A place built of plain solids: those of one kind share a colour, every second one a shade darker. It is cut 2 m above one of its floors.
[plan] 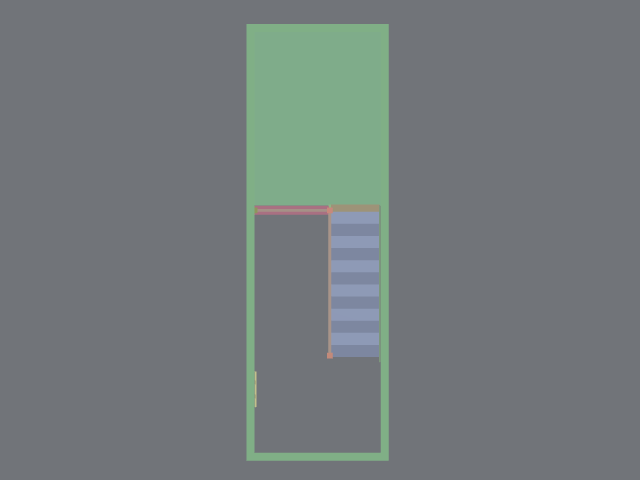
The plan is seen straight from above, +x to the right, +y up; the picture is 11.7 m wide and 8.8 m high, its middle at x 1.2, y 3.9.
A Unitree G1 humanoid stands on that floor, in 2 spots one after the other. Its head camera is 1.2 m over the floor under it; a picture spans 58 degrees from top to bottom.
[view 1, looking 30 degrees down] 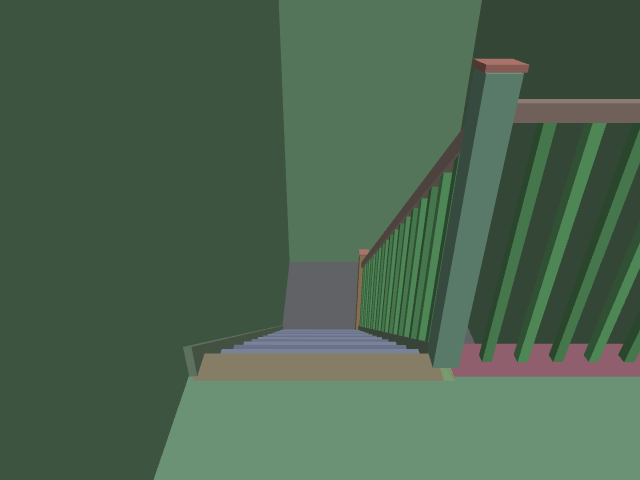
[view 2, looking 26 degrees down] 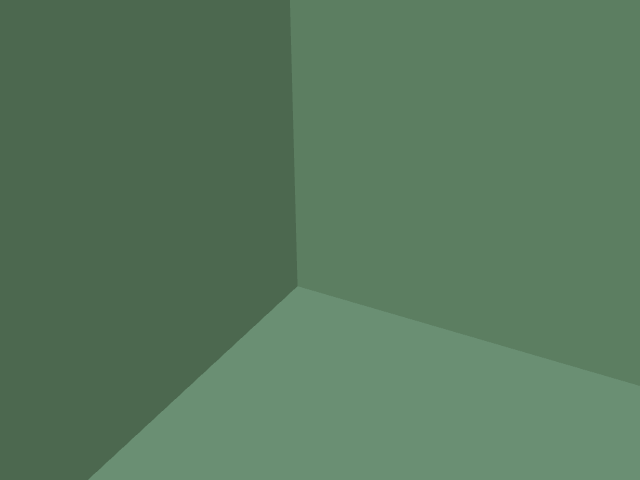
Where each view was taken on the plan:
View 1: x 1.84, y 5.63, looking -90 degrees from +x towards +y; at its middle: wall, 6.50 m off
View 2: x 0.68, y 6.71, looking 28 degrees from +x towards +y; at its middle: wall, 2.06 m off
